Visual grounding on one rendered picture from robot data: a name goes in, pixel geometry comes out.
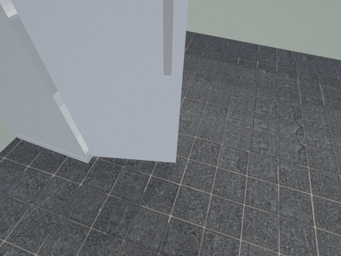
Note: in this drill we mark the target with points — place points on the fridge door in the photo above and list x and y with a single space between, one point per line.
106 59

